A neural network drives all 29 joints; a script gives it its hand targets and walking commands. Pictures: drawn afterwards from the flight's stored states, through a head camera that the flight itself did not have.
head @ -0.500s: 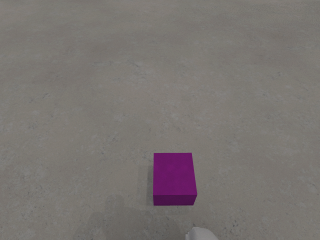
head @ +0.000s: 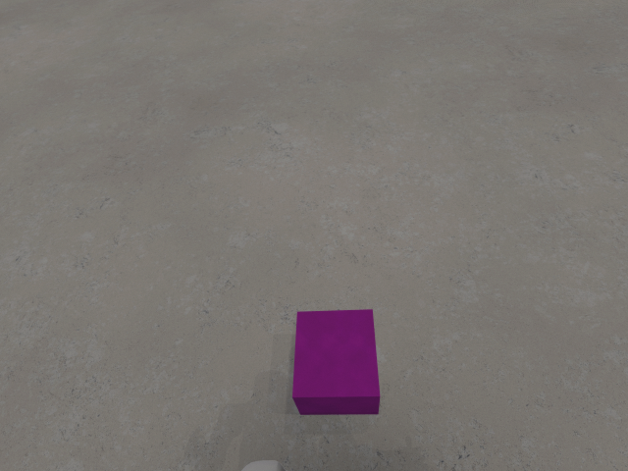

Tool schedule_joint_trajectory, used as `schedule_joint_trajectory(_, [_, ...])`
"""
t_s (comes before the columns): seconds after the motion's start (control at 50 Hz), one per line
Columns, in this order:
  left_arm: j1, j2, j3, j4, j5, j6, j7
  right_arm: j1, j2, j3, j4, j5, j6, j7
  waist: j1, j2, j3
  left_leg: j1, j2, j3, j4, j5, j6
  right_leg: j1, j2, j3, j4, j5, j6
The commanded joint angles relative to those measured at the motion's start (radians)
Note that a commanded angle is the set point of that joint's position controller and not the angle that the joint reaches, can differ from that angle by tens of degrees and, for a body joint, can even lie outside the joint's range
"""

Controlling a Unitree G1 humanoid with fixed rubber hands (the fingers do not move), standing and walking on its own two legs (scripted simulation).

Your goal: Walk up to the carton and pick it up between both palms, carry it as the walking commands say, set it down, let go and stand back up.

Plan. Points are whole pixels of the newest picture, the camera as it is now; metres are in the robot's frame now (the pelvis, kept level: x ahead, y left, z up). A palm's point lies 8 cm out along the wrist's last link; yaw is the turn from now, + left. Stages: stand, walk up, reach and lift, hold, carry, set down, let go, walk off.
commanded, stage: walk up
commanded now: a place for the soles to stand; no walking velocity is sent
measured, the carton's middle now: (336, 361) +0.52 +0.01 -0.69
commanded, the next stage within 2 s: none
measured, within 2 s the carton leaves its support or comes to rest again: neither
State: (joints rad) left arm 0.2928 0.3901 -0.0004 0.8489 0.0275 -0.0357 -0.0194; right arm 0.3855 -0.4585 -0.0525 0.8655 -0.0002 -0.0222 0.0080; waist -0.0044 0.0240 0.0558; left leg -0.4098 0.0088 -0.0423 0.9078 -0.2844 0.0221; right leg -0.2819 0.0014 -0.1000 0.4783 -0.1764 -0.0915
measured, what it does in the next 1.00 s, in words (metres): walks ahead: left foot, then left foot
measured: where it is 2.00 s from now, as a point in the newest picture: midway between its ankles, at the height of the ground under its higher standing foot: outside the picture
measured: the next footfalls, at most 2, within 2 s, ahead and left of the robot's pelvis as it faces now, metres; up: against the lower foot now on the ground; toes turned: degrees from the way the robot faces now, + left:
left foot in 0.28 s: +0.08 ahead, +0.17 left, +0.00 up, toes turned +1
left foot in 1.00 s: +0.16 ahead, +0.16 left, +0.00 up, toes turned +3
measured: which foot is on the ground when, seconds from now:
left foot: up 0.00-0.26, down 0.28-0.54, up 0.56-0.98, down 1.00-1.00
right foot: down 0.00-1.00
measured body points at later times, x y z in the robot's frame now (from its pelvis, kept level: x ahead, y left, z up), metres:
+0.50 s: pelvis +0.05 +0.01 -0.02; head +0.06 +0.01 +0.43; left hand +0.10 +0.32 -0.13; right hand +0.08 -0.33 -0.12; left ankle +0.04 +0.17 -0.74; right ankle +0.10 -0.06 -0.73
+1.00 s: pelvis +0.11 +0.00 -0.01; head +0.12 -0.01 +0.44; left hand +0.16 +0.31 -0.12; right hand +0.20 -0.31 -0.12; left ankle +0.12 +0.16 -0.74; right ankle +0.11 -0.06 -0.74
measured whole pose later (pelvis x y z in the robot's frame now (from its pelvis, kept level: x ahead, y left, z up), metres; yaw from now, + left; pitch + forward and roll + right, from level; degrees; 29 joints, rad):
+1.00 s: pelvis +0.11 +0.00 -0.01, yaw +4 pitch -1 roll +1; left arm 0.29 0.38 0.00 0.85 0.02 -0.04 -0.01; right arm 0.28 -0.41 -0.04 0.87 0.00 -0.03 0.00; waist 0.00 0.01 0.02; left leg -0.30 0.02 -0.03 0.60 -0.25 0.02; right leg -0.25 0.00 -0.12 0.59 -0.33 -0.08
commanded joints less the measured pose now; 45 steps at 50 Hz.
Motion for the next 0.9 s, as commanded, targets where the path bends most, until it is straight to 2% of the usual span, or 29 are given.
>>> schedule_joint_trajectory(0.0, [0.041, 0.25, 0.12, -0.036, -0.011, -0.009, 0.018, 0.032, -0.143, -0.033, -0.008, -0.014, -0.001, -0.013, 0.039, -0.128, -0.045, -0.083, 0.029, 0.009, -0.142, -0.063, -0.016, 0.188, -0.241, 0.295, -0.235, -0.208, 0.035])
schedule_joint_trajectory(0.02, [0.036, 0.254, 0.112, -0.029, -0.008, -0.009, 0.017, 0.028, -0.143, -0.032, -0.015, -0.02, -0.005, -0.013, 0.032, -0.172, -0.034, -0.062, 0.035, 0.018, -0.143, -0.091, -0.008, 0.136, -0.266, 0.327, -0.256, -0.254, 0.006])
schedule_joint_trajectory(0.04, [0.048, 0.262, 0.115, -0.028, -0.011, -0.009, 0.014, 0.053, -0.15, -0.042, -0.009, -0.022, -0.003, -0.01, 0.02, -0.127, -0.03, -0.029, 0.025, 0.039, -0.136, -0.074, -0.001, 0.117, -0.243, 0.283, -0.263, -0.231, 0.021])
schedule_joint_trajectory(0.06, [0.023, 0.258, 0.113, -0.033, -0.011, -0.007, 0.01, 0.052, -0.129, -0.03, -0.017, -0.025, -0.006, -0.009, 0.017, -0.173, -0.067, -0.018, 0.039, 0.038, -0.191, -0.096, -0.004, 0.134, -0.241, 0.276, -0.237, -0.274, -0.015])
schedule_joint_trajectory(0.1, [0.021, 0.25, 0.107, -0.034, -0.004, -0.008, 0.006, 0.006, -0.132, -0.032, -0.025, -0.029, -0.013, -0.004, 0.033, -0.141, -0.032, -0.002, 0.043, 0.065, -0.202, -0.069, 0.01, 0.054, -0.234, 0.211, -0.228, -0.246, -0.032])
schedule_joint_trajectory(0.12, [0.004, 0.273, 0.114, -0.037, 0.003, 0.0, 0.002, 0.045, -0.146, -0.042, -0.018, -0.025, -0.004, -0.004, 0.024, -0.215, -0.042, 0.028, 0.036, 0.085, -0.204, -0.106, 0.011, 0.053, -0.262, 0.245, -0.264, -0.352, -0.022])
schedule_joint_trajectory(0.14, [-0.029, 0.268, 0.111, -0.055, 0.004, 0.001, -0.004, 0.056, -0.147, -0.043, -0.016, -0.033, -0.01, -0.005, 0.003, -0.184, -0.045, 0.067, 0.038, 0.091, -0.243, -0.108, 0.012, -0.002, -0.286, 0.256, -0.259, -0.383, -0.065])
schedule_joint_trajectory(0.18, [-0.058, 0.254, 0.101, -0.053, 0.002, 0.007, -0.012, 0.085, -0.14, -0.045, -0.002, -0.034, -0.018, -0.007, -0.025, -0.171, -0.086, 0.153, 0.027, 0.092, -0.341, -0.116, 0.033, -0.009, -0.271, 0.235, -0.216, -0.406, -0.075])
schedule_joint_trajectory(0.22, [-0.064, 0.231, 0.095, -0.067, -0.002, 0.019, -0.018, 0.107, -0.159, -0.053, 0.007, -0.029, -0.038, -0.015, -0.038, -0.113, -0.105, 0.233, -0.001, 0.131, -0.412, -0.064, 0.04, -0.071, -0.175, 0.122, -0.093, -0.51, -0.022])
schedule_joint_trajectory(0.24, [-0.059, 0.185, 0.083, -0.071, 0.004, 0.025, -0.019, 0.121, -0.176, -0.065, 0.006, -0.044, -0.045, -0.026, -0.05, 0.011, -0.097, 0.287, 0.053, -0.002, -0.499, -0.159, 0.068, -0.15, -0.173, 0.114, 0.032, -0.513, -0.011])
schedule_joint_trajectory(0.26, [-0.091, 0.157, 0.077, -0.088, -0.006, 0.03, -0.017, 0.15, -0.254, -0.088, 0.01, -0.05, -0.051, -0.036, -0.071, 0.178, -0.076, 0.321, 0.208, -0.32, -0.622, -0.442, 0.143, -0.311, -0.084, 0.061, 0.28, -0.493, 0.037])
schedule_joint_trajectory(0.28, [-0.077, 0.162, 0.083, -0.089, -0.002, 0.025, -0.019, 0.073, -0.321, -0.099, -0.03, -0.054, -0.049, -0.045, -0.053, 0.236, -0.027, 0.292, 0.335, -0.552, -0.722, -0.604, 0.216, -0.438, -0.027, 0.069, 0.413, -0.35, 0.06])
schedule_joint_trajectory(0.3, [-0.088, 0.193, 0.092, -0.068, 0.003, 0.024, -0.018, 0.033, -0.298, -0.096, -0.047, -0.044, -0.047, -0.048, -0.034, 0.129, 0.031, 0.224, 0.335, -0.52, -0.719, -0.555, 0.227, -0.436, -0.064, 0.119, 0.467, -0.274, 0.06])
schedule_joint_trajectory(0.34, [-0.036, 0.242, 0.109, -0.058, 0.012, 0.014, -0.026, -0.047, -0.284, -0.087, -0.064, -0.03, -0.052, -0.039, -0.012, 0.073, 0.057, 0.187, 0.303, -0.445, -0.647, -0.347, 0.225, -0.374, -0.073, 0.135, 0.447, -0.247, 0.085])
schedule_joint_trajectory(0.38, [-0.008, 0.216, 0.104, -0.045, 0.0, 0.002, -0.034, -0.008, -0.244, -0.076, -0.069, -0.034, -0.056, -0.027, -0.021, 0.12, 0.014, 0.183, 0.223, -0.25, -0.581, -0.074, 0.192, -0.258, -0.057, 0.091, 0.307, -0.242, 0.088])
schedule_joint_trajectory(0.44, [-0.012, 0.18, 0.1, -0.039, -0.005, -0.006, -0.033, -0.011, -0.232, -0.074, -0.08, -0.027, -0.045, -0.012, -0.022, 0.159, -0.067, 0.198, 0.219, -0.223, -0.536, -0.076, 0.199, -0.145, -0.034, 0.07, 0.215, -0.245, 0.074])
schedule_joint_trajectory(0.48, [0.066, 0.15, 0.091, -0.002, -0.005, -0.024, -0.013, -0.031, -0.191, -0.052, -0.081, -0.026, -0.032, -0.006, 0.036, 0.146, -0.113, 0.102, 0.161, -0.113, -0.371, 0.06, 0.14, 0.091, 0.002, 0.042, -0.005, -0.113, 0.047])
schedule_joint_trajectory(0.5, [0.081, 0.197, 0.097, -0.008, 0.017, -0.042, -0.004, -0.016, -0.116, -0.034, -0.095, -0.021, -0.036, -0.014, 0.046, -0.038, -0.127, -0.008, 0.125, -0.03, -0.183, 0.07, 0.086, 0.222, -0.109, 0.193, -0.104, -0.076, 0.011])
schedule_joint_trajectory(0.52, [0.119, 0.273, 0.117, -0.002, 0.012, -0.048, 0.012, 0.006, -0.061, -0.002, -0.107, -0.014, -0.041, -0.017, 0.05, -0.177, -0.14, -0.184, -0.011, 0.039, -0.048, -0.111, 0.029, 0.308, -0.318, 0.515, -0.205, -0.108, -0.032])
schedule_joint_trajectory(0.54, [0.105, 0.334, 0.129, -0.004, 0.003, -0.048, 0.017, 0.005, -0.106, -0.015, -0.088, -0.017, -0.025, -0.026, 0.055, -0.132, -0.098, -0.244, -0.029, -0.008, 0.03, -0.22, 0.023, 0.282, -0.415, 0.658, -0.264, -0.246, -0.071])
schedule_joint_trajectory(0.56, [0.054, 0.296, 0.117, -0.003, -0.003, -0.049, 0.019, 0.008, -0.158, -0.033, -0.057, -0.019, -0.021, -0.026, 0.027, -0.055, -0.022, -0.201, 0.038, -0.027, 0.043, -0.174, 0.02, 0.217, -0.386, 0.568, -0.222, -0.159, -0.078])
schedule_joint_trajectory(0.62, [0.02, 0.256, 0.107, 0.013, -0.011, -0.044, 0.023, 0.005, -0.117, -0.031, -0.044, -0.008, -0.02, -0.017, 0.0, -0.189, 0.03, -0.157, 0.069, 0.008, -0.048, -0.109, 0.016, 0.152, -0.272, 0.356, -0.231, -0.015, -0.004])
schedule_joint_trajectory(0.64, [0.017, 0.253, 0.113, -0.005, -0.01, -0.041, 0.024, 0.032, -0.147, -0.042, -0.023, -0.019, -0.016, -0.013, 0.0, -0.163, -0.017, -0.123, 0.035, 0.044, -0.036, -0.092, 0.017, 0.162, -0.248, 0.299, -0.235, 0.006, 0.021])
schedule_joint_trajectory(0.7, [0.047, 0.248, 0.1, 0.009, -0.008, -0.04, 0.017, -0.002, -0.11, -0.03, -0.018, -0.023, -0.016, -0.011, 0.028, -0.212, -0.013, -0.046, 0.045, 0.071, -0.096, -0.094, 0.009, 0.159, -0.255, 0.244, -0.193, 0.164, -0.043])
schedule_joint_trajectory(0.72, [0.004, 0.207, 0.091, 0.004, -0.009, -0.035, 0.018, -0.017, -0.096, -0.028, -0.019, -0.028, -0.017, -0.013, 0.013, -0.185, 0.023, -0.041, 0.038, 0.07, -0.156, -0.053, 0.01, 0.127, -0.2, 0.164, -0.162, 0.254, -0.041])
schedule_joint_trajectory(0.76, [0.03, 0.209, 0.093, 0.008, -0.018, -0.029, 0.021, -0.043, -0.105, -0.029, -0.016, -0.023, -0.012, -0.015, 0.033, -0.182, -0.028, -0.021, 0.024, 0.1, -0.156, -0.008, -0.001, 0.176, -0.18, 0.132, -0.132, 0.316, 0.0])
schedule_joint_trajectory(0.78, [0.037, 0.208, 0.088, 0.013, -0.016, -0.026, 0.023, -0.078, -0.089, -0.017, -0.032, -0.018, -0.011, -0.015, 0.045, -0.248, -0.02, -0.023, 0.037, 0.079, -0.209, -0.017, 0.0, 0.21, -0.181, 0.117, -0.107, 0.391, 0.002])
schedule_joint_trajectory(0.84, [0.013, 0.203, 0.087, 0.001, -0.025, -0.019, 0.027, -0.089, -0.08, -0.014, -0.037, -0.009, -0.014, -0.022, 0.036, -0.153, -0.032, 0.011, 0.022, 0.093, -0.241, -0.039, 0.005, 0.219, -0.203, 0.145, -0.074, 0.518, 0.001])
schedule_joint_trajectory(0.88, [-0.004, 0.216, 0.083, -0.014, -0.019, -0.022, 0.025, -0.08, -0.056, -0.012, -0.03, -0.018, -0.016, -0.021, 0.023, -0.164, -0.071, 0.076, 0.026, 0.099, -0.26, -0.025, 0.012, 0.174, -0.238, 0.139, -0.047, 0.561, -0.02])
